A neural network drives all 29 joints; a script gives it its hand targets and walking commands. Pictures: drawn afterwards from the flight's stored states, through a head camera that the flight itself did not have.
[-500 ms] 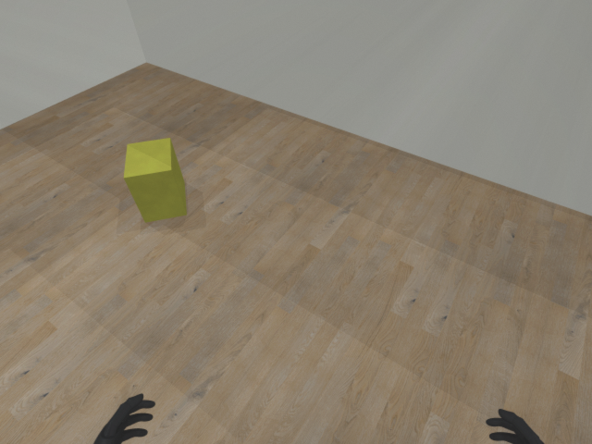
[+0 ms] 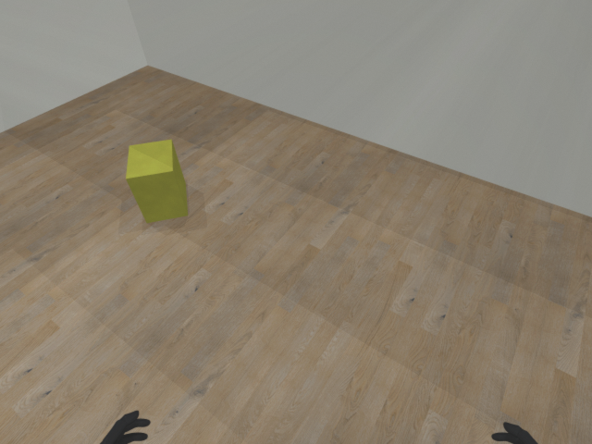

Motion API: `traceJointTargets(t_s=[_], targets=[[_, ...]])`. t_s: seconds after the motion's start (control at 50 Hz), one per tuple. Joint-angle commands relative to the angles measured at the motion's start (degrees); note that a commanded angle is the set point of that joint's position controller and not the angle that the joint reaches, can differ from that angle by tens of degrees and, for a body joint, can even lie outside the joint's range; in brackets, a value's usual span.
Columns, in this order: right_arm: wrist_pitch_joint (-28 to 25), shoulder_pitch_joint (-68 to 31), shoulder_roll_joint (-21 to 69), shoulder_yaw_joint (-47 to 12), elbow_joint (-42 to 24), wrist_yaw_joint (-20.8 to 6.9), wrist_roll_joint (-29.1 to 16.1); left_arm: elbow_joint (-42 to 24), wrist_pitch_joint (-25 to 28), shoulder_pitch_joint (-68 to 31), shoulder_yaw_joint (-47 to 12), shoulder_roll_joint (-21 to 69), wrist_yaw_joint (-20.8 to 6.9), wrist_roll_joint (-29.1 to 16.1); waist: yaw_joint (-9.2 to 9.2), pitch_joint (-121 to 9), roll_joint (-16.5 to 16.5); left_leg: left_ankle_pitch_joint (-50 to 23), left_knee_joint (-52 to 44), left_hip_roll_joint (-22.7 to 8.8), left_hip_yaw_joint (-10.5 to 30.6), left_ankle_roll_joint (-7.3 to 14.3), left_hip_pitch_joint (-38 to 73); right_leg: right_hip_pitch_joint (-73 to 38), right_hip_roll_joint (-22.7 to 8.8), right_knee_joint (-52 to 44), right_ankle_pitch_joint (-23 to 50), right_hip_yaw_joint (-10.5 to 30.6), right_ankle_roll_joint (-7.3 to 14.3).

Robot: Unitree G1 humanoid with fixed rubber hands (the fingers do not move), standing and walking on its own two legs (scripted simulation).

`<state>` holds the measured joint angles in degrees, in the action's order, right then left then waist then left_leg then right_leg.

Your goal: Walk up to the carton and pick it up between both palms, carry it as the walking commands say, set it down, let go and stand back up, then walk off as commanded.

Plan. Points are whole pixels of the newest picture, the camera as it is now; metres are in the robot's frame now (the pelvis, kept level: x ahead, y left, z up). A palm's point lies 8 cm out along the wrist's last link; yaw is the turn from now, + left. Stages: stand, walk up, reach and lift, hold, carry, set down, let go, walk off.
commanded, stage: stand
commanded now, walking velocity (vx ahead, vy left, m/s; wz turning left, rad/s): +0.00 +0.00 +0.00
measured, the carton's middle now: (159, 181) +1.36 +0.67 -0.62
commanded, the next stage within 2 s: walk up in 0.08 s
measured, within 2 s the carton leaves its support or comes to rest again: neither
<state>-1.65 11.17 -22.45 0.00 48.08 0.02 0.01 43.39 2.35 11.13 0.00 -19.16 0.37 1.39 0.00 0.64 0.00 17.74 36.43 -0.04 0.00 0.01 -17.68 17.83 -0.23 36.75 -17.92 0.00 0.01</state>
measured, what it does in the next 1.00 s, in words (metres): walks ahead: left foot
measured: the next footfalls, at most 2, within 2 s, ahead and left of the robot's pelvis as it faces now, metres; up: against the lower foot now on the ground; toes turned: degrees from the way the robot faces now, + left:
left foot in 0.68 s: +0.15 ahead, +0.29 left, +0.00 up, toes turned +10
right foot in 1.16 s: +0.47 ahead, +0.09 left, +0.00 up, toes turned +13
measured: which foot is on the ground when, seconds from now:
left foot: down 0.00-0.32, up 0.34-0.66, down 0.68-1.00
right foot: down 0.00-0.68, up 0.70-1.00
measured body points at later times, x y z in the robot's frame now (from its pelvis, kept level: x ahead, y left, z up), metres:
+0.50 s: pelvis +0.03 +0.05 +0.02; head +0.02 +0.02 +0.47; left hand +0.07 +0.35 -0.08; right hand +0.18 -0.23 -0.09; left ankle +0.03 +0.21 -0.63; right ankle +0.02 -0.12 -0.72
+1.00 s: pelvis +0.20 +0.20 +0.02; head +0.23 +0.24 +0.47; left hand +0.33 +0.49 -0.09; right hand +0.22 -0.08 -0.09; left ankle +0.11 +0.28 -0.72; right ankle +0.32 +0.05 -0.66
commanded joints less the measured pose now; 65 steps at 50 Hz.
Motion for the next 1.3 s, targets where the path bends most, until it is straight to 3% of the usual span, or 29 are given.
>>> traceJointTargets(t_s=[0.0,0.06,0.2,0.24,0.26,0.28,0.3,0.34,0.42,0.46,0.56,0.6,0.62,0.64,0.66,0.68,0.7,0.76,0.82,0.92,0.98,1.04,1.08,1.1,1.12,1.14,1.16,1.22,1.28], targets=[[-1.76,-6.17,-9.21,3.14,-1.78,0.15,1.43,0.23,1.07,-5.47,3.38,-10.85,-0.22,-0.2,0.91,-2.72,2.7,-1.13,-11.1,-5.27,7.52,4.27,1.88,-3.73,-5.13,-10.1,4.09,6.86,3.57],[-1.63,-6.66,-9.35,2.59,-2.04,-0.12,1.42,0.77,1.09,-4.33,3.17,-10.73,-0.15,-1.17,0.95,-0.52,-1.04,-2.75,-12.92,-6.2,9.22,4.87,0.57,-4.33,-4.88,-10.66,5.7,6.5,4.06],[-1.69,-4.78,-8.45,2.64,0.63,-0.24,1.24,2.3,1.35,-5.3,2.87,-12.02,-0.19,-0.79,-0.91,-4.1,1.84,-7.91,-11.91,-5.78,7.44,4.01,4.9,-5.37,-6.29,-12.43,9.72,7.25,3.55],[-1.61,-4.88,-9.7,2.59,1.97,-0.3,0.95,3.38,1.1,-4.17,3.05,-11.77,-0.22,-1.35,1.02,-3.53,0.38,-10.96,-12.81,-6.12,8.3,4.0,4.84,-7.49,-6.32,-12.04,12.27,6.4,3.62],[1.19,0.26,-6.24,3.47,-2.32,-1.66,1.32,1.29,-1.79,-1.31,4.44,-7.76,-0.7,-0.64,1.93,-9.62,2.11,17.65,-10.02,-6.74,13.03,5.18,-1.41,-7.77,-8.97,-11.78,-17.31,6.55,2.24],[3.79,-11.46,-5.22,4.31,-6.56,-4.65,1.79,2.32,-3.4,5.41,6.34,-13.82,0.9,-0.05,5.84,1.26,3.83,18.96,-1.27,-1.17,7.33,1.3,-28.71,-21.3,-21.31,-22.52,-29.34,18.32,4.55],[4.27,-15.08,-2.6,4.35,-9.95,-5.56,2.16,3.77,-3.7,11.28,7.62,-17.52,2.49,-0.06,7.76,3.5,11.05,8.65,17.66,-2.35,3.11,-1.28,-34.84,-22.83,-32.44,-30.36,-32.14,30.89,7.96],[4.08,-10.69,-2.54,4.94,-9.04,-5.8,3.04,4.02,-2.56,9.63,6.32,-16.06,3.23,-0.27,4.69,3.09,4.89,2.16,25.95,-3.94,7.0,-1.66,-29.95,-15.57,-29.3,-29.52,-24.23,24.66,6.56],[4.75,-4.4,-1.68,5.65,-8.63,-6.59,1.87,2.9,-1.26,5.42,5.42,-11.81,1.96,-0.24,1.08,0.8,11.43,-3.13,30.06,-3.36,3.08,-2.59,-22.05,-10.87,-20.92,-27.58,-15.83,7.11,1.47],[4.86,-4.69,-0.79,5.44,-9.66,-6.75,0.58,1.76,-1.28,6.17,5.33,-10.95,1.16,-0.3,2.1,3.78,14.8,-5.12,27.87,-3.63,0.8,-3.62,-22.73,-10.64,-19.74,-29.59,-14.61,3.5,1.91],[3.3,0.88,1.97,3.79,-7.87,-4.82,-0.49,0.01,-0.99,3.12,6.89,-11.3,-1.23,0.8,-0.75,1.15,18.92,2.75,6.06,-4.35,-5.8,-3.21,-5.57,-7.85,-17.57,-24.25,-14.69,-4.98,2.54],[2.38,5.91,2.82,3.86,-6.92,-4.17,0.72,1.15,-1.37,1.56,6.59,-11.22,-1.14,0.96,-2.73,-1.86,17.15,3.71,0.82,-3.82,-8.18,-1.8,-0.79,-10.39,-18.09,-17.36,-13.66,-7.56,3.42],[2.01,9.38,1.83,4.22,-4.42,-3.6,1.07,1.28,-1.53,0.23,6.37,-9.56,-0.87,1.35,-4.72,-3.84,8.26,1.68,-1.73,-1.1,-9.35,-1.85,2.97,-9.21,-15.57,-7.42,-13.05,-9.88,2.34],[0.89,18.33,-2.76,5.13,-1.24,-2.82,1.73,-0.05,-1.45,-1.01,5.29,-7.09,-0.97,1.55,-8.53,-5.36,-2.83,4.64,-6.0,0.51,-3.45,1.08,11.28,-3.35,-11.07,14.88,-7.7,-11.25,1.62],[0.08,26.47,-11.32,6.84,0.32,-1.71,2.56,-2.59,-1.51,-3.37,3.7,-2.38,-1.76,2.08,-12.44,-0.46,-24.58,17.76,-16.92,-12.79,24.88,3.5,15.45,18.24,-4.06,34.05,-21.58,-6.7,-0.64],[-0.25,24.35,-15.4,6.46,-0.3,-1.31,1.99,-5.76,-1.32,-6.38,2.75,-1.49,-1.87,2.0,-9.59,3.1,-26.23,19.59,-27.37,-20.46,43.43,4.68,11.32,28.41,-0.93,41.65,-20.13,-1.38,-0.67],[0.17,22.46,-11.77,5.91,-0.42,-1.17,1.63,-6.27,-1.22,-8.95,3.22,-2.98,-1.69,1.37,-9.42,3.24,-20.58,28.3,-31.38,-19.03,48.24,6.72,9.03,28.08,-3.84,43.31,-15.44,3.63,-0.51],[-1.85,15.32,-3.12,3.92,0.01,-0.7,0.95,-4.06,0.21,-4.24,2.74,-0.68,-2.69,1.14,-2.95,2.5,-10.72,-9.59,-21.93,-11.85,30.92,5.54,11.51,23.23,-5.2,34.57,-2.67,1.66,-2.55],[-3.08,17.88,-2.05,3.54,1.28,-0.2,0.41,-2.84,-0.3,-6.76,3.18,-1.21,-2.91,1.0,-2.56,-1.93,-4.72,-26.49,-18.14,-13.14,27.94,7.97,17.97,22.7,-4.7,25.79,0.8,1.26,-3.2],[-2.29,21.0,0.36,3.4,3.62,0.04,1.21,-3.01,-0.95,-14.98,2.26,1.95,-3.64,0.73,-5.01,2.5,-10.6,-24.07,-21.6,-11.73,21.21,8.39,18.53,22.66,-4.19,11.37,7.62,-1.38,-4.03],[-1.95,21.45,-1.29,4.0,5.28,0.52,1.63,-3.43,-0.46,-17.23,1.99,2.64,-3.74,-0.4,-6.54,2.46,-10.06,-35.58,-21.82,-10.88,18.03,8.35,16.88,17.9,-1.5,2.9,9.84,-5.43,-3.22],[-1.68,19.47,-1.78,4.25,5.11,0.79,1.74,-3.03,-0.03,-16.66,2.09,2.89,-3.71,-0.62,-5.52,-0.3,-9.84,-40.54,-19.54,-10.41,15.05,7.8,17.42,12.68,-0.78,-3.78,10.96,-7.4,-2.61],[-1.99,18.56,-1.92,4.23,4.92,0.51,1.21,-0.03,0.5,-8.52,2.96,1.51,-2.66,-0.76,-1.89,-6.82,-9.25,-52.36,-8.24,-8.68,11.23,6.22,15.14,-4.37,0.34,-10.85,8.57,-8.78,-1.24],[-2.06,17.41,-1.08,3.93,4.72,0.49,0.93,2.44,0.55,-2.52,3.95,0.05,-2.23,-0.65,1.04,-10.0,-5.86,-49.58,-2.69,-7.17,9.96,5.34,8.79,-15.33,0.35,-11.56,10.48,-9.04,-0.74],[-2.41,14.19,-0.58,4.18,2.5,0.57,0.69,5.94,0.75,6.32,4.69,-3.13,-1.59,-0.32,5.37,-11.94,-3.65,-41.03,6.23,-6.16,10.46,4.57,-0.79,-27.07,-5.33,-12.06,10.8,-2.6,1.49],[-3.04,12.63,2.03,3.37,0.18,0.36,0.25,7.78,0.76,13.57,6.13,-8.48,-1.07,0.63,7.65,-14.64,9.12,-14.08,21.16,-0.85,8.11,2.3,-14.39,-36.41,-18.86,-17.1,7.44,13.6,5.22],[-2.61,13.33,3.92,2.64,-0.05,0.65,0.16,7.91,0.34,17.02,6.48,-11.15,-0.94,2.17,7.32,-14.18,11.84,11.13,33.44,0.76,3.17,1.84,-21.7,-38.04,-28.2,-17.94,8.71,24.77,9.17],[-2.09,7.71,2.02,4.4,-1.09,-0.69,1.59,5.76,0.55,5.32,4.78,-5.23,-1.5,0.98,1.93,-0.77,3.95,4.61,33.21,-6.14,5.54,1.1,-20.36,-16.31,-20.72,-24.46,-9.94,13.53,7.81],[0.22,8.71,2.84,3.93,-0.95,-2.22,2.07,2.92,1.58,3.4,4.15,-4.05,-0.92,0.57,-0.2,3.2,4.28,-1.25,26.25,-6.41,3.04,-0.79,-16.11,-7.76,-19.48,-28.27,-4.19,6.38,5.16]])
